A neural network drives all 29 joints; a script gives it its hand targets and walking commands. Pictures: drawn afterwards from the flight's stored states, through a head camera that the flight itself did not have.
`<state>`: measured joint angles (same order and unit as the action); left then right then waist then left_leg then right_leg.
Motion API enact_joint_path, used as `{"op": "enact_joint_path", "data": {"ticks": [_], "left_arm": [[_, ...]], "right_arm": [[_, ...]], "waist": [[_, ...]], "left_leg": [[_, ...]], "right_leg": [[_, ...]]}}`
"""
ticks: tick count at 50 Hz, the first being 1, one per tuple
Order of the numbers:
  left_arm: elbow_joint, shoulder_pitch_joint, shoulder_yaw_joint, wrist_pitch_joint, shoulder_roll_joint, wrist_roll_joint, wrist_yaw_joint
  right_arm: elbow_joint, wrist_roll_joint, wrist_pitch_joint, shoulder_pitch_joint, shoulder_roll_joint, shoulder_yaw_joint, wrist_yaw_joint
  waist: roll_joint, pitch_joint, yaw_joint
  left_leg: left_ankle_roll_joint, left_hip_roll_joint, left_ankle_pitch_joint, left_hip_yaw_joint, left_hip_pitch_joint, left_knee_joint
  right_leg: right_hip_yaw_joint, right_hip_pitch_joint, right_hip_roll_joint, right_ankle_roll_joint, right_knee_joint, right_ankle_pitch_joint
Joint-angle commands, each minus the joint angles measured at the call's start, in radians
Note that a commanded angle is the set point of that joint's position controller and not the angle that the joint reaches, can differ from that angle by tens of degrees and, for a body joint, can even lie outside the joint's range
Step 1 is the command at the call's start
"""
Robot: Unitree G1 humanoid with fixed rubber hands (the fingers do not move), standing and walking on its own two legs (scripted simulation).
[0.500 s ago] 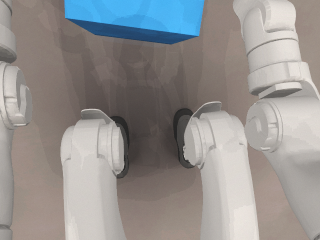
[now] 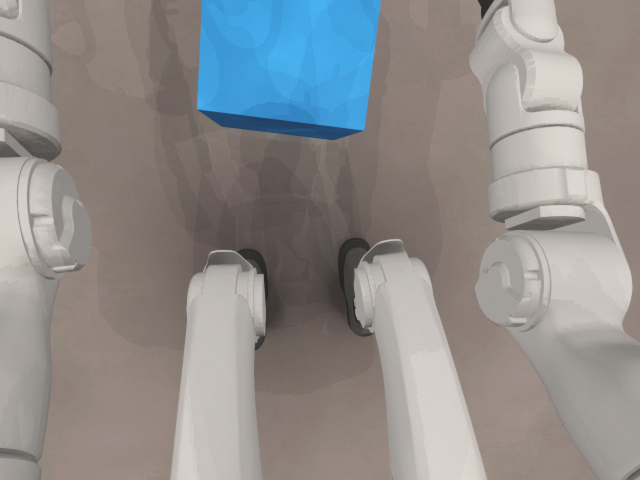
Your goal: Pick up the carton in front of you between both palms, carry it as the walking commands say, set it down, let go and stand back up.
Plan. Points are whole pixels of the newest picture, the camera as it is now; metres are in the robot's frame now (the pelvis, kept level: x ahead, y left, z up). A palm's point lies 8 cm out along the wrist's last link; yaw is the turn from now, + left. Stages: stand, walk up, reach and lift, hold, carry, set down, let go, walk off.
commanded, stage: set down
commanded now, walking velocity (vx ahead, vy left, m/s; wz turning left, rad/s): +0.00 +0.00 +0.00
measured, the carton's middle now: (286, 60) +0.55 +0.02 -0.39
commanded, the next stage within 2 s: let go in 0.36 s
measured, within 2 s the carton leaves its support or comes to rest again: neither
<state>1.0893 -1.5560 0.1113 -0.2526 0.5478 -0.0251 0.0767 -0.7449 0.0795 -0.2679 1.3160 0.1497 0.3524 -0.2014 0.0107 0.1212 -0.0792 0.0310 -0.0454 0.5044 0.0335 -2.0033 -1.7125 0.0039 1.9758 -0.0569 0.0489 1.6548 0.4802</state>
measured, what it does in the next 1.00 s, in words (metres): rises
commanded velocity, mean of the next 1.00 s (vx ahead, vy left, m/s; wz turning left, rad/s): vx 0.00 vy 0.00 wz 0.00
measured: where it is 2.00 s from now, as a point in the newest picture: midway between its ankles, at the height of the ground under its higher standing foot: (305, 310)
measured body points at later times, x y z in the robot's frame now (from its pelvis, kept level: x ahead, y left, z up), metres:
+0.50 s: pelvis +0.03 +0.00 +0.14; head +0.36 +0.03 +0.44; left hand +0.59 +0.24 +0.03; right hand +0.55 -0.16 +0.02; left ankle +0.09 +0.10 -0.48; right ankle +0.11 -0.13 -0.48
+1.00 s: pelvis +0.09 -0.02 +0.23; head +0.27 +0.01 +0.64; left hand +0.41 +0.23 +0.12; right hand +0.39 -0.22 +0.13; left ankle +0.09 +0.10 -0.48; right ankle +0.11 -0.13 -0.48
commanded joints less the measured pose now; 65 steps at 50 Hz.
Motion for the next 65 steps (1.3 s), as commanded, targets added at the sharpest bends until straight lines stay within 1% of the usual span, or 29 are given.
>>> {"op": "enact_joint_path", "data": {"ticks": [1, 9, 14, 18, 20, 23, 26, 28, 30, 33, 36, 40, 44, 50, 57, 61, 65], "left_arm": [[-0.142, -0.306, 0.031, 0.009, 0.123, 0.008, 0.008], [-0.125, -0.207, 0.089, 0.026, 0.088, 0.049, 0.032], [-0.131, -0.166, 0.124, 0.043, 0.075, 0.081, 0.042], [-0.117, -0.125, 0.15, 0.057, 0.045, 0.108, 0.05], [-0.12, -0.095, 0.172, 0.063, 0.029, 0.133, 0.048], [-0.152, -0.006, 0.208, 0.069, -0.006, 0.172, 0.031], [-0.223, 0.131, 0.234, 0.073, -0.061, 0.204, -0.006], [-0.292, 0.248, 0.235, 0.078, -0.108, 0.204, -0.035], [-0.364, 0.359, 0.222, 0.088, -0.147, 0.187, -0.055], [-0.452, 0.493, 0.195, 0.111, -0.184, 0.155, -0.068], [-0.503, 0.617, 0.17, 0.139, -0.193, 0.126, -0.064], [-0.515, 0.794, 0.144, 0.176, -0.196, 0.107, -0.054], [-0.503, 0.974, 0.121, 0.207, -0.214, 0.095, -0.046], [-0.533, 1.222, 0.088, 0.244, -0.229, 0.074, -0.043], [-0.61, 1.477, 0.04, 0.277, -0.231, 0.047, -0.043], [-0.643, 1.597, 0.008, 0.273, -0.244, 0.037, -0.039], [-0.682, 1.692, -0.015, 0.249, -0.254, 0.037, -0.036]], "right_arm": [[0.15, -0.006, 0.008, 0.212, 0.111, 0.002, 0.006], [0.156, -0.054, 0.018, 0.125, 0.066, 0.028, 0.029], [0.171, -0.083, 0.031, 0.08, 0.044, 0.044, 0.039], [0.161, -0.112, 0.042, 0.041, 0.017, 0.062, 0.053], [0.163, -0.131, 0.048, 0.017, 0.011, 0.066, 0.064], [0.173, -0.16, 0.061, -0.069, 0.013, 0.056, 0.083], [0.197, -0.186, 0.081, -0.195, 0.03, 0.023, 0.112], [0.217, -0.203, 0.093, -0.297, 0.05, -0.009, 0.139], [0.243, -0.215, 0.107, -0.392, 0.071, -0.037, 0.165], [0.274, -0.21, 0.127, -0.503, 0.087, -0.075, 0.197], [0.281, -0.185, 0.148, -0.614, 0.083, -0.11, 0.22], [0.268, -0.143, 0.178, -0.775, 0.071, -0.148, 0.24], [0.264, -0.113, 0.211, -0.935, 0.07, -0.183, 0.249], [0.309, -0.086, 0.251, -1.147, 0.092, -0.234, 0.252], [0.385, -0.066, 0.275, -1.383, 0.118, -0.282, 0.252], [0.405, -0.055, 0.27, -1.459, 0.13, -0.295, 0.257], [0.407, -0.053, 0.252, -1.498, 0.145, -0.3, 0.267]], "waist": [[-0.194, -1.289, -0.012], [-0.16, -1.202, -0.013], [-0.152, -1.184, -0.011], [-0.145, -1.119, -0.006], [-0.141, -1.111, 0.002], [-0.143, -1.163, 0.014], [-0.146, -1.226, 0.026], [-0.138, -1.246, 0.023], [-0.122, -1.236, 0.015], [-0.096, -1.165, 0.015], [-0.073, -1.079, 0.019], [-0.056, -0.964, 0.029], [-0.048, -0.846, 0.036], [-0.019, -0.67, 0.038], [0.007, -0.507, 0.042], [-0.015, -0.383, 0.052], [-0.04, -0.266, 0.068]], "left_leg": [[-0.029, -0.024, -0.474, -0.013, 0.936, 0.214], [-0.037, -0.023, -0.518, -0.007, 0.985, 0.385], [-0.041, -0.021, -0.565, -0.004, 1.063, 0.496], [-0.042, -0.018, -0.569, 0.002, 1.1, 0.576], [-0.043, -0.016, -0.585, 0.005, 1.134, 0.613], [-0.048, -0.015, -0.674, 0.012, 1.247, 0.658], [-0.057, -0.013, -0.798, 0.023, 1.393, 0.696], [-0.063, -0.007, -0.865, 0.03, 1.468, 0.722], [-0.065, -0.002, -0.889, 0.034, 1.495, 0.752], [-0.065, -0.001, -0.831, 0.029, 1.458, 0.816], [-0.06, -0.004, -0.72, 0.015, 1.389, 0.878], [-0.051, -0.005, -0.583, 0.001, 1.335, 0.947], [-0.043, -0.001, -0.514, 0.0, 1.36, 1.002], [-0.034, 0.004, -0.472, 0.001, 1.466, 1.08], [-0.032, 0.007, -0.493, 0.001, 1.65, 1.178], [-0.041, 0.009, -0.499, -0.001, 1.756, 1.244], [-0.048, 0.01, -0.5, -0.004, 1.831, 1.301]], "right_leg": [[-0.109, -0.494, -0.051, 0.013, -0.173, -0.324], [-0.091, -0.597, -0.043, 0.024, -0.345, -0.374], [-0.083, -0.694, -0.04, 0.029, -0.463, -0.417], [-0.077, -0.733, -0.035, 0.031, -0.547, -0.421], [-0.074, -0.761, -0.033, 0.031, -0.585, -0.426], [-0.074, -0.812, -0.031, 0.028, -0.633, -0.462], [-0.077, -0.842, -0.029, 0.017, -0.673, -0.504], [-0.076, -0.862, -0.026, 0.006, -0.701, -0.528], [-0.07, -0.902, -0.021, -0.004, -0.732, -0.546], [-0.053, -1.008, -0.012, -0.014, -0.781, -0.563], [-0.027, -1.152, 0.001, -0.018, -0.827, -0.577], [0.005, -1.312, 0.02, -0.017, -0.88, -0.571], [0.027, -1.405, 0.033, -0.016, -0.933, -0.554], [0.039, -1.545, 0.037, -0.013, -1.012, -0.547], [0.04, -1.707, 0.034, -0.013, -1.113, -0.583], [0.034, -1.761, 0.029, -0.017, -1.182, -0.557], [0.028, -1.811, 0.022, -0.024, -1.239, -0.515]]}}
